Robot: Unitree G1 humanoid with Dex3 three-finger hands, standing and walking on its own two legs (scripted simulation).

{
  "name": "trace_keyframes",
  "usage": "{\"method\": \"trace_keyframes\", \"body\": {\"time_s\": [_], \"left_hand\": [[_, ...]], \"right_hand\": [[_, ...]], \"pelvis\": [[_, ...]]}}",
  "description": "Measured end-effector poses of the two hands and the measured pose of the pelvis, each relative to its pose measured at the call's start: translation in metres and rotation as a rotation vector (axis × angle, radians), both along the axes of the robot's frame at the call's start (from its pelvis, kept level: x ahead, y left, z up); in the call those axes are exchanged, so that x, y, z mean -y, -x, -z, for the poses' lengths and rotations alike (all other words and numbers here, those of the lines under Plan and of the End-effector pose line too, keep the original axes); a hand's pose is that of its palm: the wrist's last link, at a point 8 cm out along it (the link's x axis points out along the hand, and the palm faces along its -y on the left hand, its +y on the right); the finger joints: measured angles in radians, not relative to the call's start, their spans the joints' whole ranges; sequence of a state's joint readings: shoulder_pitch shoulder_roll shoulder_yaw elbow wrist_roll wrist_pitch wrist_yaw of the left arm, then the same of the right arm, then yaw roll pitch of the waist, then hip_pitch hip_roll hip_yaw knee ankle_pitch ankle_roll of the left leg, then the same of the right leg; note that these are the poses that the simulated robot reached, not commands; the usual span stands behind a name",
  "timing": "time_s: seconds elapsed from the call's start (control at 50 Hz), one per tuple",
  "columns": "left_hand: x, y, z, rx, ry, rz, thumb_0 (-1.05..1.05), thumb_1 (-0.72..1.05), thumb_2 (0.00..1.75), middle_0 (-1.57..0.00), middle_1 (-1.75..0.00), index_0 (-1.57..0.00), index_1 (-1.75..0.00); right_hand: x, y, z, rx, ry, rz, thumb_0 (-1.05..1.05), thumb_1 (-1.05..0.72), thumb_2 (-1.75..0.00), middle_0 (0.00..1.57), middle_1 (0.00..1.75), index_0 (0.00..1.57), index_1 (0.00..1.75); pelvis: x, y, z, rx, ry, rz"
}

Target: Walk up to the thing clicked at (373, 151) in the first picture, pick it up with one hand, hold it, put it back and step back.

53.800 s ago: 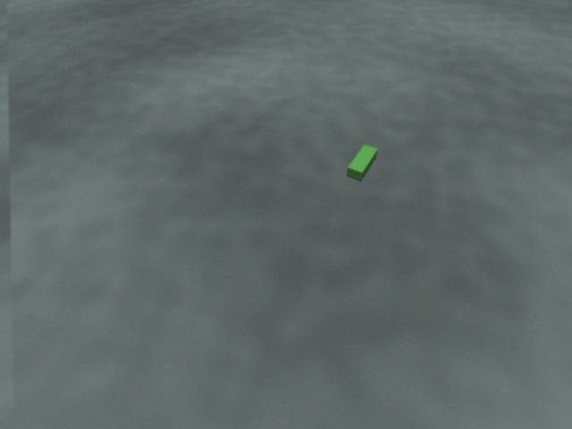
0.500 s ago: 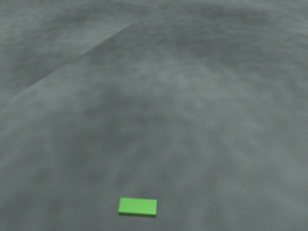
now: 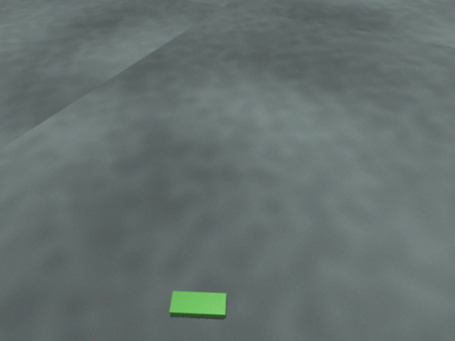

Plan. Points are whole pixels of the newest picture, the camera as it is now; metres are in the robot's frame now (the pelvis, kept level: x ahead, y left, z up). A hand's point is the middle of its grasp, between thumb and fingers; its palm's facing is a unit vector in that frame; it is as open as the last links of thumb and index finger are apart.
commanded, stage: stand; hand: left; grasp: from above
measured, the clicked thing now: (199, 304) +0.38 +0.17 -0.75
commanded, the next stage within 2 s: step back in 1.16 s
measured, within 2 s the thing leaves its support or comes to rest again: neither
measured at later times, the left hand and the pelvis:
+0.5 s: hand out of the picture +0.08 +0.24 -0.16, palm faces +0.02 -0.94 -0.34, open 7.4 cm; pelvis +0.01 -0.01 +0.00, yaw +0 degrees
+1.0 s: hand out of the picture +0.08 +0.24 -0.15, palm faces +0.00 -0.94 -0.34, open 7.4 cm; pelvis +0.01 -0.01 +0.00, yaw +0 degrees
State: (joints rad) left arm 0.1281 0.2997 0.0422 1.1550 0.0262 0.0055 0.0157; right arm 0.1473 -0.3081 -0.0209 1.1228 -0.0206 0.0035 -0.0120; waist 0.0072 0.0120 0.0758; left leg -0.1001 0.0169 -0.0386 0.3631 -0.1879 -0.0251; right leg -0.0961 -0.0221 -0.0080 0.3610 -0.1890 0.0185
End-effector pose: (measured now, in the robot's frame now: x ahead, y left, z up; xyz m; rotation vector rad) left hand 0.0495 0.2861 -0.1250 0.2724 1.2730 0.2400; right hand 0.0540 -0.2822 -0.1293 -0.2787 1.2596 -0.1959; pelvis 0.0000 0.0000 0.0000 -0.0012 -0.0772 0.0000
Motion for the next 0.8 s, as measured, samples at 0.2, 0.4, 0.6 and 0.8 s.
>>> {"method": "trace_keyframes", "body": {"time_s": [0.2, 0.4, 0.6, 0.8], "left_hand": [[0.002, -0.009, -0.003, 0.002, -0.003, 0.003, 0.00, 0.90, 0.90, -0.21, -0.30, -0.21, -0.30], [0.002, -0.018, -0.004, 0.018, -0.007, 0.013, 0.00, 0.90, 0.90, -0.21, -0.30, -0.21, -0.30], [0.001, -0.025, -0.006, 0.028, -0.010, 0.020, 0.00, 0.90, 0.90, -0.21, -0.30, -0.21, -0.30], [0.001, -0.030, -0.007, 0.041, -0.013, 0.030, 0.00, 0.90, 0.90, -0.21, -0.30, -0.21, -0.30]], "right_hand": [[0.002, -0.008, 0.001, 0.000, -0.005, -0.006, 0.00, -0.90, -0.90, 0.21, 0.30, 0.20, 0.30], [0.007, -0.016, -0.002, 0.016, 0.000, -0.008, 0.00, -0.90, -0.90, 0.21, 0.30, 0.20, 0.30], [0.013, -0.018, -0.004, 0.015, 0.009, -0.006, 0.00, -0.90, -0.90, 0.21, 0.30, 0.20, 0.30], [0.016, -0.019, -0.005, 0.023, 0.010, -0.004, 0.00, -0.90, -0.90, 0.21, 0.30, 0.20, 0.30]], "pelvis": [[0.003, -0.005, -0.001, -0.007, -0.001, 0.002], [0.005, -0.007, -0.001, -0.012, -0.001, 0.003], [0.007, -0.010, -0.001, -0.015, -0.002, 0.005], [0.008, -0.009, -0.001, -0.014, -0.002, 0.007]]}}
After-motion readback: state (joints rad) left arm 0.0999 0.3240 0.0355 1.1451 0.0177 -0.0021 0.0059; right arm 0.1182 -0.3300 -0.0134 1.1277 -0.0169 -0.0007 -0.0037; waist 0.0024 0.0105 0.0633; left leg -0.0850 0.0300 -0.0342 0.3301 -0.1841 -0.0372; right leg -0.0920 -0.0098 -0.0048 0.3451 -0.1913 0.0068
